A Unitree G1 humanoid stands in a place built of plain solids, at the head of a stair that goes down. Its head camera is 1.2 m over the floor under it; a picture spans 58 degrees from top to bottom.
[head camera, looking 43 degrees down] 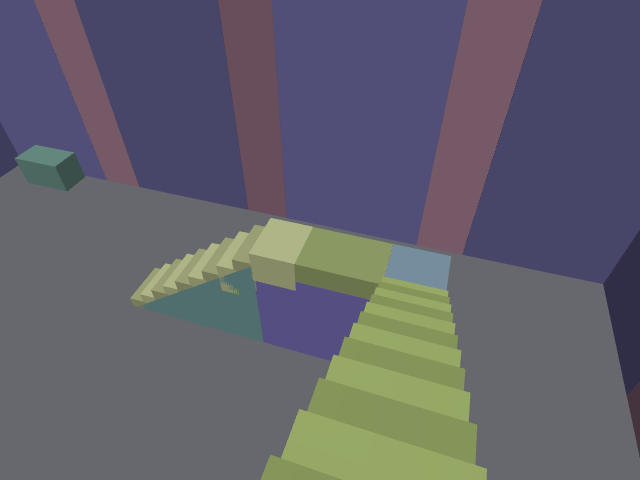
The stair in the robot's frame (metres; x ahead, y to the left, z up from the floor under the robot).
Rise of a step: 0.18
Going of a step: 0.24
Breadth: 0.67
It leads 18 degrees to the right of straight ahead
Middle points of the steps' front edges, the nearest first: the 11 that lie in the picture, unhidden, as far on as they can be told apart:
0.65 -0.24 -0.36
0.88 -0.32 -0.54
1.11 -0.39 -0.72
1.34 -0.46 -0.90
1.57 -0.54 -1.08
1.80 -0.61 -1.26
2.03 -0.68 -1.44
2.26 -0.76 -1.62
2.49 -0.83 -1.80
2.72 -0.90 -1.98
2.95 -0.98 -2.16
